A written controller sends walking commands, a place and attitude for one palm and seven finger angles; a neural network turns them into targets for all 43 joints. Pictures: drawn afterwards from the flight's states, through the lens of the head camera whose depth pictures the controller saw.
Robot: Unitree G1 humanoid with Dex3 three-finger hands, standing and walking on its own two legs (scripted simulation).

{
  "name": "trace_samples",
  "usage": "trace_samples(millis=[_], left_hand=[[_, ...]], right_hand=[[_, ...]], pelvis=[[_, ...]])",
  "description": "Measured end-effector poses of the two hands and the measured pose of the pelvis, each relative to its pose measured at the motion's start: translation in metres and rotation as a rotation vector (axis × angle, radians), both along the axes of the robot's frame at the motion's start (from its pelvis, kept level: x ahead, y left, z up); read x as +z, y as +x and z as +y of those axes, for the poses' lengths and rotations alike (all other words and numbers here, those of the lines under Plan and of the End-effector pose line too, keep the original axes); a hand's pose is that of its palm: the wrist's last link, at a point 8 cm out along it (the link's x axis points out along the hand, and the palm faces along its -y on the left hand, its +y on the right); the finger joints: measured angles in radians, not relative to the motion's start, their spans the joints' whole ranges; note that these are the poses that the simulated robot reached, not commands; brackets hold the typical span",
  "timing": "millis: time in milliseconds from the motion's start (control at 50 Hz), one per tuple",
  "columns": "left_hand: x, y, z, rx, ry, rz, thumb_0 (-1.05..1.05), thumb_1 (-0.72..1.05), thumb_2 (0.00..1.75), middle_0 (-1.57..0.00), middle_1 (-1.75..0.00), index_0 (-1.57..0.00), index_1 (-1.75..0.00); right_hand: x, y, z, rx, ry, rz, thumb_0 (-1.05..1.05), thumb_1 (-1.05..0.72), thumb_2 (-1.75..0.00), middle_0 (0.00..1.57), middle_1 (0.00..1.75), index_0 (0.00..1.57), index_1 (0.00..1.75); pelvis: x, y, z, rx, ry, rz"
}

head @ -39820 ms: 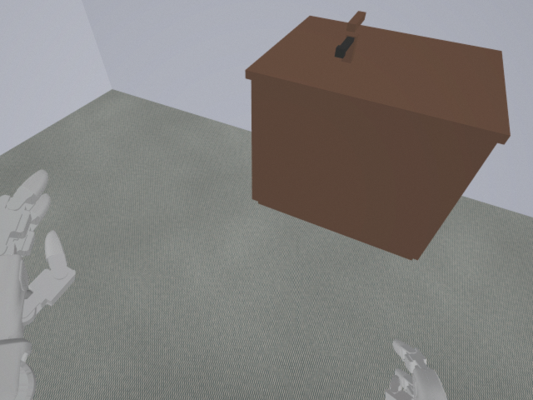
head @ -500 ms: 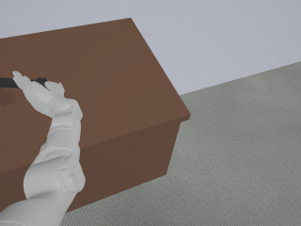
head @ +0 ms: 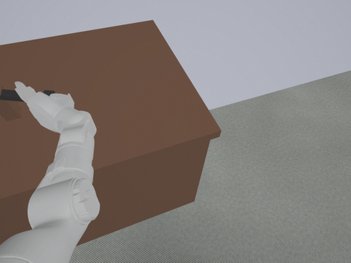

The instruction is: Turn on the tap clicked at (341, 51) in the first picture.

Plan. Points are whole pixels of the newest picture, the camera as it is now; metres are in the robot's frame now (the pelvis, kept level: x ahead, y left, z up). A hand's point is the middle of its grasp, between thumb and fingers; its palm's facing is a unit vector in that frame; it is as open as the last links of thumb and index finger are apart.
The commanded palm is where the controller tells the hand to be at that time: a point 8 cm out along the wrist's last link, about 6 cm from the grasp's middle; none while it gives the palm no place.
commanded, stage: lift the hand up off the lever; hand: left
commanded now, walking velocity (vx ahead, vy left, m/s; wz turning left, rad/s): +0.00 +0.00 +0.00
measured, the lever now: (49, 98) +0.51 +0.28 +0.09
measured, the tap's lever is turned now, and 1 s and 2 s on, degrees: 64 57 57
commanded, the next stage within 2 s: draw the hand back beside the body in 1.24 s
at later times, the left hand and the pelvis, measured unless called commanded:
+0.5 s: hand (65, 100) +0.47 +0.22 +0.11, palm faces +0.82 -0.57 -0.10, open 8.1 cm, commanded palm +0.43 +0.25 +0.15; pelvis +0.01 -0.01 +0.01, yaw +0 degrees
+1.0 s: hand (53, 85) +0.47 +0.23 +0.16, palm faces +0.83 -0.55 -0.09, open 7.9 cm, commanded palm +0.42 +0.25 +0.17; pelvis +0.00 -0.01 +0.01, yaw +0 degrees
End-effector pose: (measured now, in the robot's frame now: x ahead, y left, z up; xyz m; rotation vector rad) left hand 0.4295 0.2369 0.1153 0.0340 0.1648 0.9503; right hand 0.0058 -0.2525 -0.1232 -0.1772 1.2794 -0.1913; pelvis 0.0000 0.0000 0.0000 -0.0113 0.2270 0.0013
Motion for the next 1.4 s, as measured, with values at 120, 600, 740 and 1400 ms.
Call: trace_samples(millis=[120,600,740,1400], left_hand=[[0.001,0.000,0.000,0.007,-0.012,0.002,0.07,0.85,0.88,-0.17,-0.16,-0.15,-0.15],[0.007,-0.010,0.001,0.028,-0.043,0.024,0.08,0.86,0.89,-0.18,-0.17,-0.15,-0.15],[0.008,-0.015,0.003,0.028,-0.045,0.027,0.08,0.86,0.89,-0.19,-0.17,-0.15,-0.15],[0.056,-0.024,0.000,-0.075,0.079,-0.012,0.02,0.90,0.90,-0.16,-0.15,-0.15,-0.15]], right_hand=[[0.001,0.000,-0.004,-0.003,-0.006,-0.007,0.01,-0.91,-0.89,0.20,0.30,0.20,0.30],[0.006,0.045,-0.011,0.031,-0.020,-0.108,0.01,-0.91,-0.89,0.20,0.30,0.20,0.30],[0.007,0.047,-0.011,0.020,-0.019,-0.118,0.01,-0.91,-0.89,0.20,0.30,0.20,0.30],[0.016,0.048,-0.014,0.020,-0.023,-0.149,0.01,-0.91,-0.89,0.20,0.30,0.20,0.30]], pelvis=[[0.001,0.000,-0.002,-0.003,0.002,-0.002],[0.006,0.007,-0.008,0.002,0.009,-0.034],[0.007,0.009,-0.009,-0.004,0.010,-0.046],[0.016,-0.007,-0.009,0.001,0.016,-0.091]])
